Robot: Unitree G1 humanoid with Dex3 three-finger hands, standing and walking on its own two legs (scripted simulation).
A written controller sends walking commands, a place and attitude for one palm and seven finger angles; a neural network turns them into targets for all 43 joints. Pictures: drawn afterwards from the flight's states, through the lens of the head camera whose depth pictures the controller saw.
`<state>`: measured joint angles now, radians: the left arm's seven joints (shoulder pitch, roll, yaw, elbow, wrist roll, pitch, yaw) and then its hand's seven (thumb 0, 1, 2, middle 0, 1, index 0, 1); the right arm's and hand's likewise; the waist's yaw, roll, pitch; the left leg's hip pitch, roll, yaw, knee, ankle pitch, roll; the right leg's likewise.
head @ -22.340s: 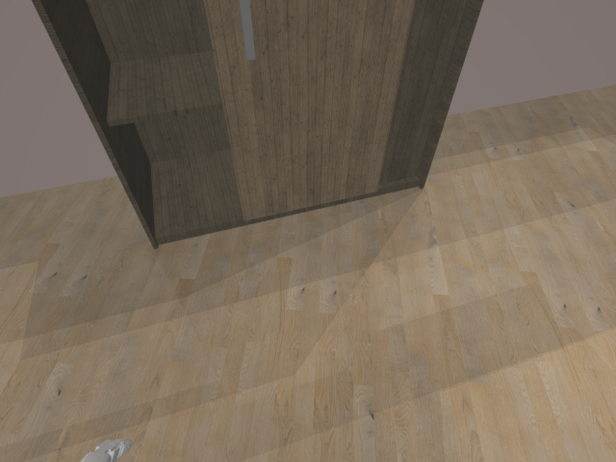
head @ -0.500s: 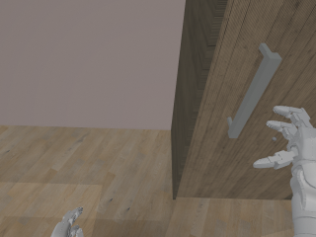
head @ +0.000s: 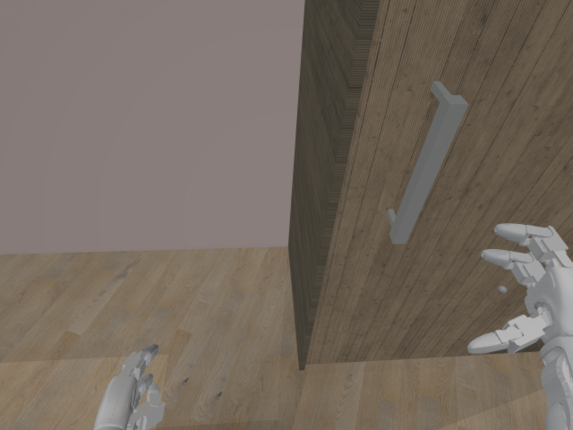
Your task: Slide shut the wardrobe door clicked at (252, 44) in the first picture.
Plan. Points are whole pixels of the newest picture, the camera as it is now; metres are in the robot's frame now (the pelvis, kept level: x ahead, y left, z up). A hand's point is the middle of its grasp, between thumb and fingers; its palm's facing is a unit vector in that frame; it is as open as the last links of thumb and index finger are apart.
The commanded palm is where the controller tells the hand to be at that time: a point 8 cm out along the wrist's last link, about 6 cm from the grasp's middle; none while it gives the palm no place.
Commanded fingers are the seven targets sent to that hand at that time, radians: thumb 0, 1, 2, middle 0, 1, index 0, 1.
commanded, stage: draw the hand back to the body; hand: right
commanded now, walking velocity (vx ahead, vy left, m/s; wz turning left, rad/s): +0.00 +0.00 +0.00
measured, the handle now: (416, 171) +0.46 -0.19 +0.15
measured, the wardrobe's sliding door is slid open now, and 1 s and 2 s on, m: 0.00 0.00 0.00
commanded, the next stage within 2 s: step back with the hand held close in 1.56 s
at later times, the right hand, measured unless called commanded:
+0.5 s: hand (523, 300) +0.24 -0.26 +0.14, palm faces -0.01 +1.00 -0.05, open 14.6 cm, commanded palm +0.20 -0.31 +0.15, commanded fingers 0.00 0.30 -0.32 0.24 1.00 0.24 1.00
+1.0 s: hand (552, 286) +0.24 -0.28 +0.16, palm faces +0.44 +0.83 -0.35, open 10.6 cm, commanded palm +0.19 -0.31 +0.18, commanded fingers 0.00 -0.61 -0.76 0.21 0.47 0.21 0.47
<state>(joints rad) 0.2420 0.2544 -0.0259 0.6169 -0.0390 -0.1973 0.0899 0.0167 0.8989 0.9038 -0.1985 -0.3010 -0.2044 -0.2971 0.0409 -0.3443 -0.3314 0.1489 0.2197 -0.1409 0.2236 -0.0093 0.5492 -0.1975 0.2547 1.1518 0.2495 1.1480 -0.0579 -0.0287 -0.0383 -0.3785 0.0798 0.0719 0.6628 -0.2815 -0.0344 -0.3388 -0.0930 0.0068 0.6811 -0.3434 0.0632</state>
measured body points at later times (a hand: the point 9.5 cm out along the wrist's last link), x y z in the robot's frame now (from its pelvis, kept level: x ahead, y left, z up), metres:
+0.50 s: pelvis +0.00 -0.02 +0.01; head -0.03 -0.01 +0.45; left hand +0.17 +0.22 -0.05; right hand +0.23 -0.31 +0.15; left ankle +0.04 +0.14 -0.72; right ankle +0.01 -0.16 -0.72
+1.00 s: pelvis +0.03 -0.02 +0.02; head +0.01 -0.01 +0.47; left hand +0.21 +0.21 -0.06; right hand +0.21 -0.32 +0.18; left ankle +0.04 +0.14 -0.72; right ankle +0.01 -0.16 -0.72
